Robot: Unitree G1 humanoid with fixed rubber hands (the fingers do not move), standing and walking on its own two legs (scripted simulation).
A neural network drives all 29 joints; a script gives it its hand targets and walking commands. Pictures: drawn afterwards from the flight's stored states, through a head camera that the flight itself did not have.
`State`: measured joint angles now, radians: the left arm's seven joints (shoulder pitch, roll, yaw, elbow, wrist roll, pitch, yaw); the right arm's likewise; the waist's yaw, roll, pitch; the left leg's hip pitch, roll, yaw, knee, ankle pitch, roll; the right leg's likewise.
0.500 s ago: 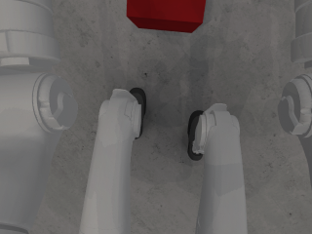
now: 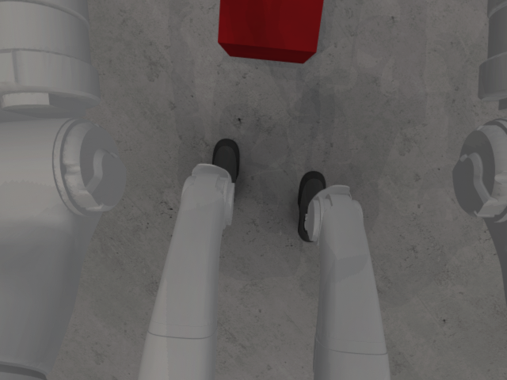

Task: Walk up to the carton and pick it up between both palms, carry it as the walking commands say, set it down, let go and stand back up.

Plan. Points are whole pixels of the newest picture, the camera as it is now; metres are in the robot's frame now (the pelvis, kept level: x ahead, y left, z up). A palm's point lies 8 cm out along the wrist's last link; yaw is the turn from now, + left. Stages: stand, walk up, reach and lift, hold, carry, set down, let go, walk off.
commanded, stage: let go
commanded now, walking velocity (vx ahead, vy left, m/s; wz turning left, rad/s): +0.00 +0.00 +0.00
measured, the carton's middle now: out of the picture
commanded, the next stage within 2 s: stand in 1.54 s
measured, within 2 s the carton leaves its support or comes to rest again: neither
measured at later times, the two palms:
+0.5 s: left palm out of the picture +0.40 +0.28 -0.02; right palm out of the picture +0.46 -0.13 -0.02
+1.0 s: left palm out of the picture +0.23 +0.27 +0.07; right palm out of the picture +0.29 -0.21 +0.06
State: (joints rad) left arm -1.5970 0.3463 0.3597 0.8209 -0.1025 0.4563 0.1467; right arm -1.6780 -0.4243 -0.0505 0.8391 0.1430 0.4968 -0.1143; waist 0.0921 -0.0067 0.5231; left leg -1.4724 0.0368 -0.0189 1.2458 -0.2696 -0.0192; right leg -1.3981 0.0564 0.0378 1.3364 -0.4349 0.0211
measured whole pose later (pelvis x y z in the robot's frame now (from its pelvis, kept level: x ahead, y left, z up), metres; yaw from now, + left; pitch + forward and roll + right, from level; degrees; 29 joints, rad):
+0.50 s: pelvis +0.02 +0.01 +0.07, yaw +0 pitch +12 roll -2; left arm -0.67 0.35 0.18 0.41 -0.10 0.37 -0.03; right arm -0.77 -0.24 -0.07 0.46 0.09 0.39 -0.16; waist 0.09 -0.01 0.49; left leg -0.94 0.04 -0.02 0.99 -0.26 -0.01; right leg -0.85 0.05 0.04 1.03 -0.39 0.02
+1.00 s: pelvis +0.07 +0.00 +0.13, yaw +2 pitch -4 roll -1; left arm 0.14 0.27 0.08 0.37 -0.10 0.16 -0.09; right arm 0.08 -0.19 -0.07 0.48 0.04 0.14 0.02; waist 0.09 0.00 0.20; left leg -0.37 0.03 -0.02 0.67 -0.23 -0.03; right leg -0.27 0.03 0.04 0.69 -0.35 0.00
